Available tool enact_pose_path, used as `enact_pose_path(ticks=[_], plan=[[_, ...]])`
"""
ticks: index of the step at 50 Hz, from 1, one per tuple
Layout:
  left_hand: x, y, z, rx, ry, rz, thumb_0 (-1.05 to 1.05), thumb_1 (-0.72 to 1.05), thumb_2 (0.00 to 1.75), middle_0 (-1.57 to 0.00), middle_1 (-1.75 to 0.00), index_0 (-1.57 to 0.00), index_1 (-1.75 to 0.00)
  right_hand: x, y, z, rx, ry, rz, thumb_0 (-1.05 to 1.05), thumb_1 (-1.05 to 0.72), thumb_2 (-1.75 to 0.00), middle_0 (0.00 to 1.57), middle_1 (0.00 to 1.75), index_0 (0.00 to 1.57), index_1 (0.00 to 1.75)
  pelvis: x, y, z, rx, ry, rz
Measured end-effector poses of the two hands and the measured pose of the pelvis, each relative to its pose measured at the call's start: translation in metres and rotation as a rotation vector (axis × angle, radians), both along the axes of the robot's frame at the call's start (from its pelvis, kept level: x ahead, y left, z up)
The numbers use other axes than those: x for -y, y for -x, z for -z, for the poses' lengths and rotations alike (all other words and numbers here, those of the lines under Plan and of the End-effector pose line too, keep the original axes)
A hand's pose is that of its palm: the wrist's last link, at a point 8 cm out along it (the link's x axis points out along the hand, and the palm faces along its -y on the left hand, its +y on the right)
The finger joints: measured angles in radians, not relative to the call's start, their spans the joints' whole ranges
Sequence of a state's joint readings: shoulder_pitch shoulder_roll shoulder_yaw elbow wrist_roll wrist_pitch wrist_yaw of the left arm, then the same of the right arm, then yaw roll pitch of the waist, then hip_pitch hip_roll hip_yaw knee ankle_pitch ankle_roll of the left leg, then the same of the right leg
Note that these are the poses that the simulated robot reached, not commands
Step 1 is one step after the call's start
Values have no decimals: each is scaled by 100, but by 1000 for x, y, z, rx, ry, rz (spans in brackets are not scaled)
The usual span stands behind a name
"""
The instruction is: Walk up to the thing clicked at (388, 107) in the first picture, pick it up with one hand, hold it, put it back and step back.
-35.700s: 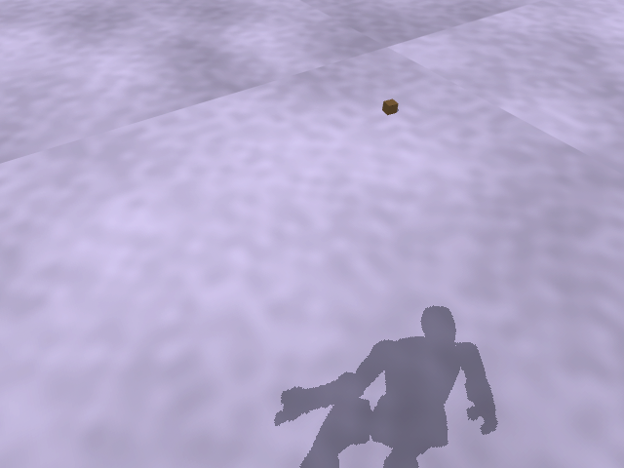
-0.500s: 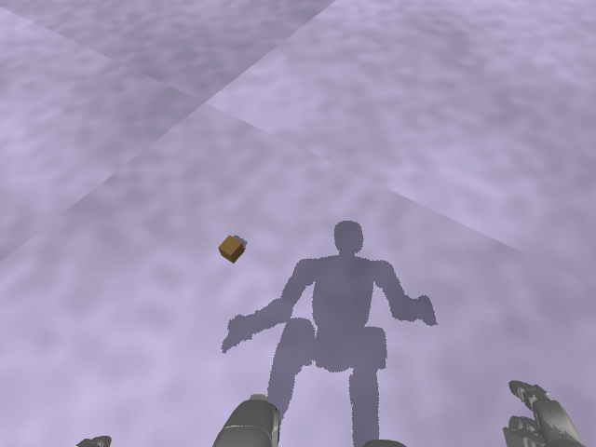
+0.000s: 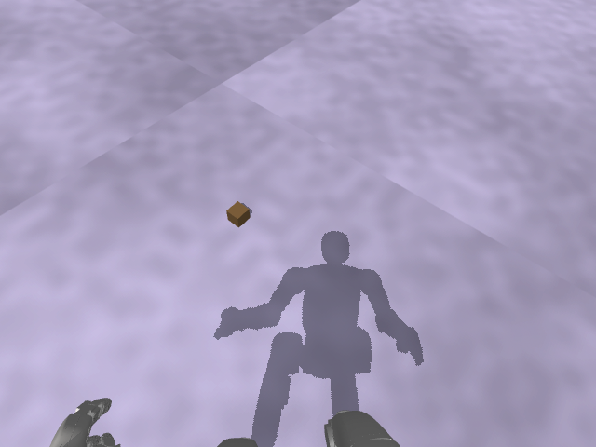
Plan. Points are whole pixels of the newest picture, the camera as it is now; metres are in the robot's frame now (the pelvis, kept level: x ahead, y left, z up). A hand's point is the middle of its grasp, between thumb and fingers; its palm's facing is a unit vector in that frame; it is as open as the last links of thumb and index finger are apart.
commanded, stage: step back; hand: left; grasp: from above
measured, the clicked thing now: (238, 214) +0.98 +0.24 -0.74
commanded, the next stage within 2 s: stand in 1.10 s
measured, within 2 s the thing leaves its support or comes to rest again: neither
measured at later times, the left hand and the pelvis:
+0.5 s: hand out of the picture +0.00 +0.27 -0.15, palm faces -0.04 -0.93 -0.37, open 7.4 cm; pelvis -0.08 +0.00 +0.00, yaw -3 degrees
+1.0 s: hand out of the picture +0.06 +0.27 -0.16, palm faces -0.04 -0.93 -0.35, open 7.4 cm; pelvis -0.04 +0.01 +0.00, yaw -2 degrees
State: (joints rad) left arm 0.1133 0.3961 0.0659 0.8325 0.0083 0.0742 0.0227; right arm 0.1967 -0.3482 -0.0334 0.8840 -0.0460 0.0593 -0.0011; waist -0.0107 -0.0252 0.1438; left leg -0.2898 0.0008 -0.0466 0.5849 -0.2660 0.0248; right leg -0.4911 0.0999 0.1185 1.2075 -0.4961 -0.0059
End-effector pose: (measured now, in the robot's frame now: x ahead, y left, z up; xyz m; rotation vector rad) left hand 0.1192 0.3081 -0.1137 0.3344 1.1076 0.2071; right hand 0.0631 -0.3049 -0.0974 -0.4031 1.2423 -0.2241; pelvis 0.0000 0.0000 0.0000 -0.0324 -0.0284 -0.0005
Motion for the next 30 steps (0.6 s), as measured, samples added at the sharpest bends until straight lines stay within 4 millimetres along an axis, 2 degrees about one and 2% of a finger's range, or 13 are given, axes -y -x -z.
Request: enact_pose_path(ticks=[4, 8, 11, 14, 17, 21, 25, 30], plan=[[1, 43, 4, -45, -6, 10, 1, 90, 90, -20, -30, -20, -30, 6, -1, -5, 82, 3, -15, 1, -90, -89, 21, 30, 21, 30, 3, 26, 1, -16, -10, 25], [6, 85, 10, -105, -33, 39, 1, 90, 90, -20, -30, -20, -30, 17, 6, 3, 166, -16, -2, 1, -90, -89, 21, 30, 21, 30, 11, 49, 10, -9, -30, 76], [15, 116, 4, -128, -32, 29, 1, 90, 90, -20, -30, -20, -30, 21, 23, 8, 173, -32, 24, 1, -90, -89, 20, 30, 20, 30, 13, 60, 8, 19, 17, 65], [17, 135, -2, -135, -33, 11, 1, 90, 90, -20, -30, -21, -30, 20, 43, 11, 149, -60, 45, 1, -90, -89, 20, 30, 20, 30, 15, 64, 4, 19, -23, 85], [14, 140, -5, -115, -32, -3, 1, 90, 90, -21, -30, -21, -30, 18, 61, 17, 112, -71, 51, 1, -90, -89, 20, 30, 20, 30, 12, 68, 3, 17, -22, 55], [5, 137, -3, -83, -21, -5, 1, 90, 90, -21, -30, -21, -30, 7, 79, 22, 51, -68, 44, 1, -90, -89, 20, 30, 20, 30, 4, 74, 4, 23, -30, 29], [-2, 129, 2, -86, -10, 9, 1, 90, 90, -20, -30, -21, -30, -6, 91, 17, 59, -74, 58, 1, -90, -89, 20, 30, 20, 30, -1, 78, 3, 21, -51, 47], [-1, 114, 1, -70, -13, 49, 1, 90, 90, -20, -30, -20, -30, -2, 101, 12, 71, -73, 85, 1, -90, -89, 21, 30, 20, 30, 4, 79, 1, 14, -39, 74]])
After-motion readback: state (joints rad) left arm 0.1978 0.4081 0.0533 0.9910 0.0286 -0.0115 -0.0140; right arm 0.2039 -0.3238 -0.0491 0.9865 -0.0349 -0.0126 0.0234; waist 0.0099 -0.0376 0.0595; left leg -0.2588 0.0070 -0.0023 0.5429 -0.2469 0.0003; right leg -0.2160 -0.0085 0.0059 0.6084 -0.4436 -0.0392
